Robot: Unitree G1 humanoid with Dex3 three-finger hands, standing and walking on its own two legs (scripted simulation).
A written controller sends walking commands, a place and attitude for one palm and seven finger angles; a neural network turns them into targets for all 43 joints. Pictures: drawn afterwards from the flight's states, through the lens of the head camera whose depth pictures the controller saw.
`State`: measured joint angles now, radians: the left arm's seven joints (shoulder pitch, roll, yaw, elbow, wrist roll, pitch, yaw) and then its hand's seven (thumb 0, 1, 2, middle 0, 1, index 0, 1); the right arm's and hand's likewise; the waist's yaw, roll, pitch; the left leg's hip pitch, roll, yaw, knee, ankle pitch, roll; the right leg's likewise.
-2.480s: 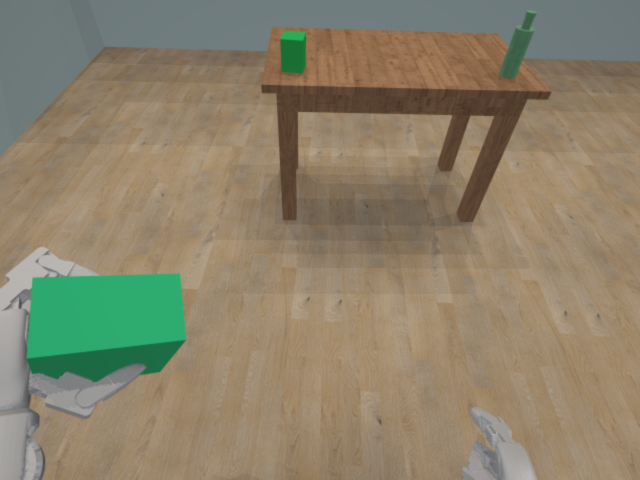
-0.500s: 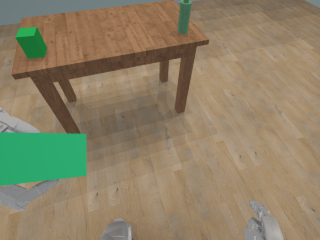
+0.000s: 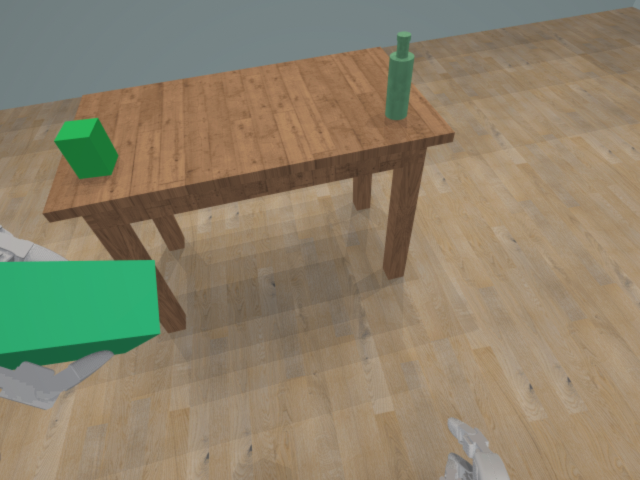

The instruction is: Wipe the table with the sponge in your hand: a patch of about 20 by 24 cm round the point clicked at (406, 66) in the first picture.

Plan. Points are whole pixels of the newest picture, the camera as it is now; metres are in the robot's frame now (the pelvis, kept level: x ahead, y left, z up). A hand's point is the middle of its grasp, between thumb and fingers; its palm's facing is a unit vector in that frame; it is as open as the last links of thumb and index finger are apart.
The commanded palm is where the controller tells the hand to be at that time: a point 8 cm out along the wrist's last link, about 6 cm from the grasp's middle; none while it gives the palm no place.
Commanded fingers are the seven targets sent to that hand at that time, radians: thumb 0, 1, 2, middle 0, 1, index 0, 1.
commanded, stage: walk to a spot facing it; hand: left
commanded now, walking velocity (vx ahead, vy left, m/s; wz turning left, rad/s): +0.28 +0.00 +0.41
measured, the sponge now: (93, 315) +0.22 +0.22 +0.18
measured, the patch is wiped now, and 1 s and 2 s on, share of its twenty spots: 0.00 0.00 0.00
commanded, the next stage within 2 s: turn to face it in 0.30 s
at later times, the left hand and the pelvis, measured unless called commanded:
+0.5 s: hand (88, 244) +0.30 +0.27 +0.18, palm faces +0.53 -0.71 -0.46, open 10.5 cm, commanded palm +0.23 +0.30 +0.19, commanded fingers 0.00 0.10 1.30 -1.20 -1.60 -1.20 -1.60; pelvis +0.12 -0.01 -0.01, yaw +9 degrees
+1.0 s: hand (202, 225) +0.35 +0.17 +0.16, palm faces +0.41 -0.81 -0.41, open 10.5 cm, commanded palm +0.28 +0.21 +0.19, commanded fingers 0.00 0.10 1.30 -1.20 -1.60 -1.20 -1.60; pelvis +0.14 -0.08 +0.01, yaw +3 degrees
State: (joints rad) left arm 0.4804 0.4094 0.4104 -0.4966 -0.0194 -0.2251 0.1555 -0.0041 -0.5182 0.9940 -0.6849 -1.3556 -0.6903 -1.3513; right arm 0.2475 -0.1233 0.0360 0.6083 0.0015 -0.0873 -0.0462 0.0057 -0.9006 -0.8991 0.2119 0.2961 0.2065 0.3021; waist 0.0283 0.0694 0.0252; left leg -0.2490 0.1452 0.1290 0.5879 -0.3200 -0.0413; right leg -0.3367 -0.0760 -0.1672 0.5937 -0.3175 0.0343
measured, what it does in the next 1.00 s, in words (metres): walks ahead: left foot, then right foot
